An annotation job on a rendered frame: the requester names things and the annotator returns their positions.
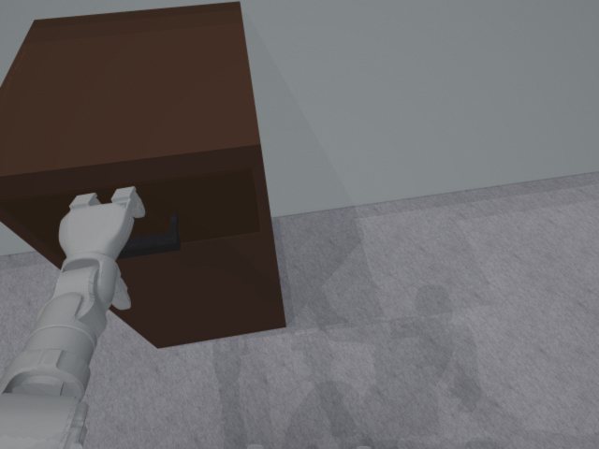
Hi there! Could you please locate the robot left forearm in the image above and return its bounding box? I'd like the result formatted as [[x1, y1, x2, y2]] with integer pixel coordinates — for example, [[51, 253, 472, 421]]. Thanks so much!
[[0, 253, 118, 401]]

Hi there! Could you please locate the cabinet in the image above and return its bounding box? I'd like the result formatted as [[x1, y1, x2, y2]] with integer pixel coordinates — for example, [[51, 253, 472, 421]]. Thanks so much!
[[0, 1, 286, 349]]

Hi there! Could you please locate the left robot hand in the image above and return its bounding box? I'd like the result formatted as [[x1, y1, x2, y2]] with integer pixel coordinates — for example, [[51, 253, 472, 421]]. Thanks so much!
[[59, 186, 145, 310]]

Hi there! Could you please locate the left robot upper arm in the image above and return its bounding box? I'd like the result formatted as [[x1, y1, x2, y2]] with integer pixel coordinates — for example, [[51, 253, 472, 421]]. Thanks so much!
[[0, 393, 89, 449]]

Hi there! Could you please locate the handle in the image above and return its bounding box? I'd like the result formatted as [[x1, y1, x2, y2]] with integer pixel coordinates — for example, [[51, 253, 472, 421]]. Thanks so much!
[[117, 213, 181, 259]]

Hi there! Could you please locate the drawer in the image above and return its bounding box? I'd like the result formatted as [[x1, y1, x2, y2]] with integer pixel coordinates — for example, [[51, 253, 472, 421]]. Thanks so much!
[[0, 167, 260, 260]]

